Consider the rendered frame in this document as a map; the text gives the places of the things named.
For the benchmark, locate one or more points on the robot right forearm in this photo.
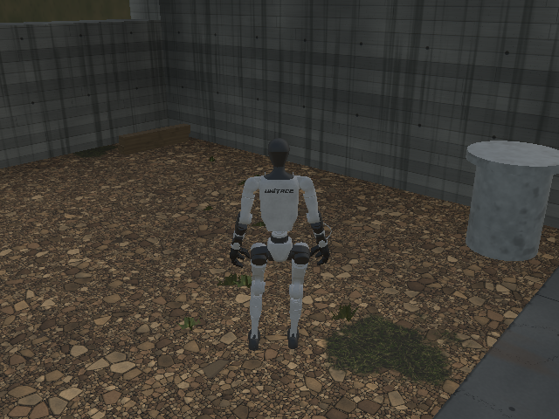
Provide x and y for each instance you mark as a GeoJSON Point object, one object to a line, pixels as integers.
{"type": "Point", "coordinates": [319, 232]}

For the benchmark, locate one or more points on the robot right thigh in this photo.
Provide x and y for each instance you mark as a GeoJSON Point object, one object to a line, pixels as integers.
{"type": "Point", "coordinates": [300, 259]}

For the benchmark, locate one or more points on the right robot upper arm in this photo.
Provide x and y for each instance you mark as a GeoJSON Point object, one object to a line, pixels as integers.
{"type": "Point", "coordinates": [306, 184]}

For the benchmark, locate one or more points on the robot left forearm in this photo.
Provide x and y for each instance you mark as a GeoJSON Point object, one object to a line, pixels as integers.
{"type": "Point", "coordinates": [239, 234]}

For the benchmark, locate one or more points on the right robot shin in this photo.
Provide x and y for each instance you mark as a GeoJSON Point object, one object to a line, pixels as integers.
{"type": "Point", "coordinates": [295, 312]}

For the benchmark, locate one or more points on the robot left hand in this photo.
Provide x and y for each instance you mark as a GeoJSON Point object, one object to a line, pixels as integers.
{"type": "Point", "coordinates": [234, 254]}

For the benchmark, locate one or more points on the robot right hand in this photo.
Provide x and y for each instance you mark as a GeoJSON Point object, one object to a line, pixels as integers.
{"type": "Point", "coordinates": [322, 251]}

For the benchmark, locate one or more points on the left robot upper arm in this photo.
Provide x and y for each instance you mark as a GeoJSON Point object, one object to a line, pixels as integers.
{"type": "Point", "coordinates": [251, 185]}

